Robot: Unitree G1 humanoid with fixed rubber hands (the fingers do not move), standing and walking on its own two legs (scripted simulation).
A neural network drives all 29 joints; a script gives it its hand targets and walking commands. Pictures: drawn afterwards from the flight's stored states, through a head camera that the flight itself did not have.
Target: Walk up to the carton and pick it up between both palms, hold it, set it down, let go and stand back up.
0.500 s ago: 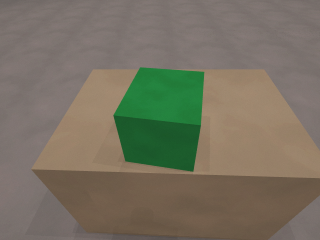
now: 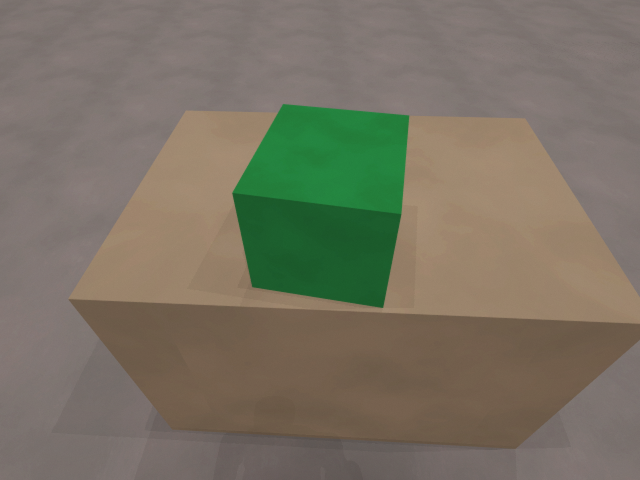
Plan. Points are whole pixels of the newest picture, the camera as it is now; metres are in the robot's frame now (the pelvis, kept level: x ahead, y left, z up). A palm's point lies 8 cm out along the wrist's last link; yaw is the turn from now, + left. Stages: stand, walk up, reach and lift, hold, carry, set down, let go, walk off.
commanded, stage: stand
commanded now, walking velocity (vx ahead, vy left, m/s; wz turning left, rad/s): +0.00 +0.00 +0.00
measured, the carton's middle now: (330, 201) +0.59 +0.02 +0.02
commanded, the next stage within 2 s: none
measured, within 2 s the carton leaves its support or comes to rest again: neither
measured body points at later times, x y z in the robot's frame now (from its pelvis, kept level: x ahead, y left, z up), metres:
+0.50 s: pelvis -0.02 +0.01 -0.02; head -0.06 +0.02 +0.43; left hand +0.02 +0.26 -0.16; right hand -0.13 -0.21 -0.17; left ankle -0.07 +0.11 -0.73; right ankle +0.03 -0.10 -0.68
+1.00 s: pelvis +0.04 -0.01 -0.02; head +0.05 +0.00 +0.43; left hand +0.07 +0.25 -0.16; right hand +0.12 -0.28 -0.14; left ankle +0.10 +0.12 -0.74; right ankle +0.07 -0.14 -0.73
